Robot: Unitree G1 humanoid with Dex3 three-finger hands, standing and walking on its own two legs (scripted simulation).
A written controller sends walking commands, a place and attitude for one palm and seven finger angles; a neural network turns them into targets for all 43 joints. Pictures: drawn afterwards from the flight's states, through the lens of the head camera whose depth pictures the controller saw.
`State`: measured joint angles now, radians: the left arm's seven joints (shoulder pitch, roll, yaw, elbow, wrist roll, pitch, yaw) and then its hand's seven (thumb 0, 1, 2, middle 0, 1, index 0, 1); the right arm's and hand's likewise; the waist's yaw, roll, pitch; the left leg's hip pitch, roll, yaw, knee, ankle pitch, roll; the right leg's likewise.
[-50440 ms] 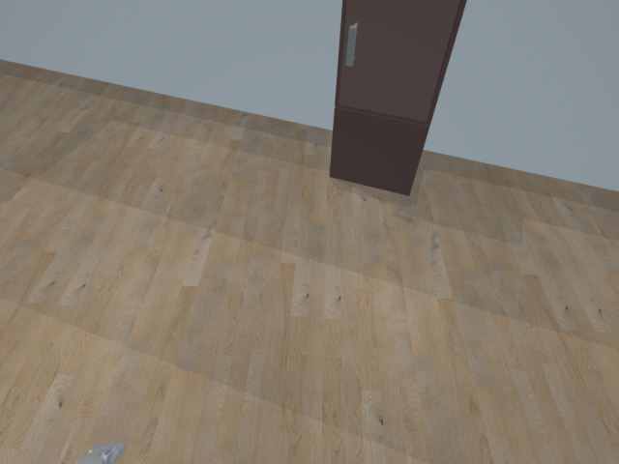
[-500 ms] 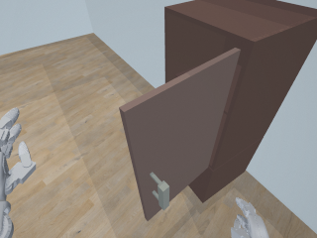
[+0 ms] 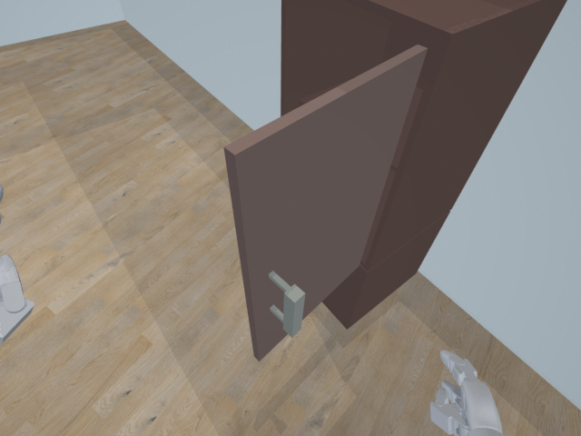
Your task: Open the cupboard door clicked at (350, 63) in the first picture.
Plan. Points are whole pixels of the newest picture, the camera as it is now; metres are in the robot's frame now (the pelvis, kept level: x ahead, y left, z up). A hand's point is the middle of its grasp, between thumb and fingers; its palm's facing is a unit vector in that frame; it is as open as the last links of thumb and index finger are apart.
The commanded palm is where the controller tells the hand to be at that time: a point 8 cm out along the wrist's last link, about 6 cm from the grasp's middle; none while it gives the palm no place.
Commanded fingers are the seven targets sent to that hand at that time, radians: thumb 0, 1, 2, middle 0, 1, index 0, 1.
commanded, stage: step back with the hand held close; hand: left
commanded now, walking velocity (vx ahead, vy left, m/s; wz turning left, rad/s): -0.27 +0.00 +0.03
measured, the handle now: (284, 304) +0.34 +0.03 -0.08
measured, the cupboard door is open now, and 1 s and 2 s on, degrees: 97 97 97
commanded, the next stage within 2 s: stop stepping back and stand still in 0.62 s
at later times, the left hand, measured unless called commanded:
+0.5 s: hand out of the picture +0.09 +0.27 +0.16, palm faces +0.49 -0.71 -0.50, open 7.4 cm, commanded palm +0.03 +0.30 +0.18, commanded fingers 0.00 0.90 0.90 -0.20 -0.30 -0.20 -0.30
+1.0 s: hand out of the picture +0.00 +0.24 +0.17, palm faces +0.41 -0.77 -0.49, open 7.4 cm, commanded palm -0.06 +0.27 +0.18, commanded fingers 0.00 0.90 0.90 -0.20 -0.30 -0.20 -0.30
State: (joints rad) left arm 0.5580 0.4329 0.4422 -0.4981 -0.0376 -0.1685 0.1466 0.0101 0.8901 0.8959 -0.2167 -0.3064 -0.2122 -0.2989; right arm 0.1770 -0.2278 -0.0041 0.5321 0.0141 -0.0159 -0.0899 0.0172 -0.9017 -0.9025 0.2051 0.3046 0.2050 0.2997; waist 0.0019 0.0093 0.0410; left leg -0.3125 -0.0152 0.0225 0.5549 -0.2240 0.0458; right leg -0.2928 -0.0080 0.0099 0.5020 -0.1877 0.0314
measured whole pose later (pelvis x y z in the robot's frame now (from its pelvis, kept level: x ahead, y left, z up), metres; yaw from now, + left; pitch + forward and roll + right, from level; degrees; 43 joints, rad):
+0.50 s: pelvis -0.08 -0.01 +0.00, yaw +4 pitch +2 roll -2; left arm 0.55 0.39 0.43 -0.48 -0.03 -0.24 0.16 0.01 0.89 0.90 -0.21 -0.31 -0.21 -0.30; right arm 0.17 -0.21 -0.01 0.64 0.00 -0.09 -0.05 0.02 -0.90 -0.90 0.21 0.30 0.21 0.30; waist 0.03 0.04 0.03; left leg -0.53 0.01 0.02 0.69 -0.27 0.01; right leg -0.23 0.09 0.06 0.55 -0.35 -0.02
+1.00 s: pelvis -0.20 -0.03 +0.00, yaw +0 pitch +2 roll +1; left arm 0.60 0.46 0.44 -0.53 -0.05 -0.13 0.17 0.01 0.89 0.90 -0.22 -0.31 -0.21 -0.30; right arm 0.25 -0.16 0.03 0.59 -0.01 -0.10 -0.06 0.01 -0.90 -0.90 0.21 0.31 0.21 0.30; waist -0.02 -0.06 -0.03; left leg -0.37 0.00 0.11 0.42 -0.16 0.02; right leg -0.10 0.00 -0.07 0.45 -0.45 -0.01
